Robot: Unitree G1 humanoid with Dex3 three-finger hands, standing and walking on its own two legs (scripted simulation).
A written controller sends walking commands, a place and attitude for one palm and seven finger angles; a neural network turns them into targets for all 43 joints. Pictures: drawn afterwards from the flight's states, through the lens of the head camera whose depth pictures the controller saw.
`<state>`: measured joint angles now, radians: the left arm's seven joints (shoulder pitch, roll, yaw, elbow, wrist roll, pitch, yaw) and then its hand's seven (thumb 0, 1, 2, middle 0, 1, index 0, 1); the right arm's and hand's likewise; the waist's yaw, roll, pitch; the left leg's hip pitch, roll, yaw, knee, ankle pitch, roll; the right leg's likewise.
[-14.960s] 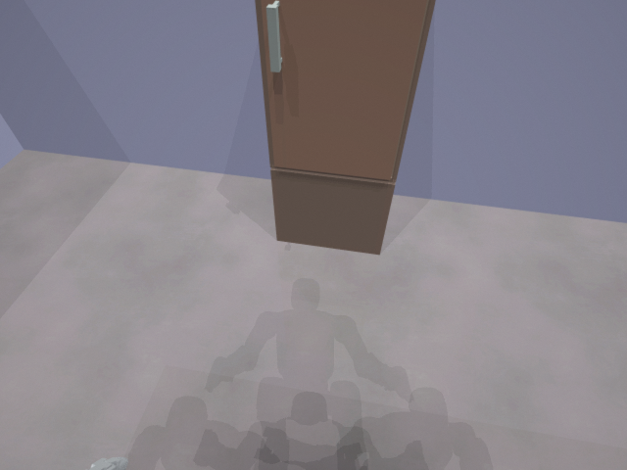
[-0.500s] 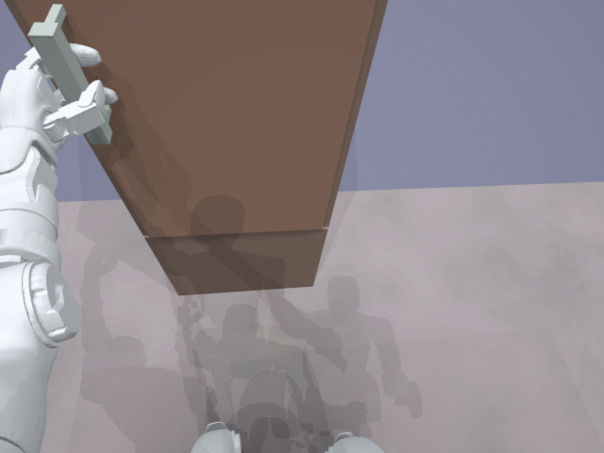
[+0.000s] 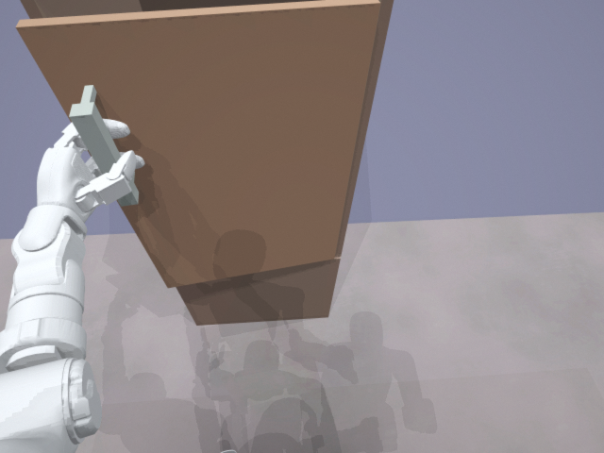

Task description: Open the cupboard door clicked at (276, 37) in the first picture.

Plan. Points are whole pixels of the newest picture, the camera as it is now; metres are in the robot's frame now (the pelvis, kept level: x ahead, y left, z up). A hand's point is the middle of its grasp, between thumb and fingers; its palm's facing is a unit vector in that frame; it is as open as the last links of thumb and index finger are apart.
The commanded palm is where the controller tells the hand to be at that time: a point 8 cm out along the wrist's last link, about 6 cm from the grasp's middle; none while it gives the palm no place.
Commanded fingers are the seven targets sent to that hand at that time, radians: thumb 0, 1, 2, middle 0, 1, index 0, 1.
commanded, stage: pull the door open along its arc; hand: left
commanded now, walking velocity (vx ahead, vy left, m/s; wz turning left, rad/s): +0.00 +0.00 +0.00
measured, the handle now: (110, 149) +0.50 +0.24 +0.13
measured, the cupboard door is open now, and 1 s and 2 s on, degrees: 8 43 45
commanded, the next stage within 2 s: open thumb and fingers to let go in 0.58 s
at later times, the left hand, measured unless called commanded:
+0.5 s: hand (188, 272) +0.30 +0.11 +0.13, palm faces +0.43 -0.90 +0.03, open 6.2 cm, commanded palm +0.24 +0.13 +0.13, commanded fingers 0.00 0.90 0.90 -0.40 -1.35 -0.40 -1.35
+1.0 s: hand (219, 290) +0.27 +0.08 +0.14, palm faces +0.39 -0.92 +0.03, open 8.4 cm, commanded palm +0.23 +0.12 +0.13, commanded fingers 0.00 -0.29 0.39 -0.31 -1.22 -0.31 -1.22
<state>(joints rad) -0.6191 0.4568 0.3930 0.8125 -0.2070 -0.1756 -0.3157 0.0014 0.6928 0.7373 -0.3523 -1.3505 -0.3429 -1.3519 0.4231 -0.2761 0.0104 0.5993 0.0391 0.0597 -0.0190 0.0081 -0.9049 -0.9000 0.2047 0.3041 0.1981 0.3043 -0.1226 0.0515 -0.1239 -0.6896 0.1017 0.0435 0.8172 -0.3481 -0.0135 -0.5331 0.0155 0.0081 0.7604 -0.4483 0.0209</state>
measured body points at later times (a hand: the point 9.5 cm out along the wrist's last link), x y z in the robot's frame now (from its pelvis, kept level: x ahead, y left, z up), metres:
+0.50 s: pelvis +0.00 -0.03 +0.02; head -0.02 -0.05 +0.46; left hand +0.27 +0.16 +0.13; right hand +0.22 -0.21 -0.06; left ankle +0.02 +0.13 -0.70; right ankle -0.05 -0.14 -0.70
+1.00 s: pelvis -0.01 -0.04 +0.02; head -0.03 -0.07 +0.47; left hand +0.25 +0.12 +0.14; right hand +0.19 -0.24 -0.08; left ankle +0.02 +0.13 -0.70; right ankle -0.05 -0.14 -0.70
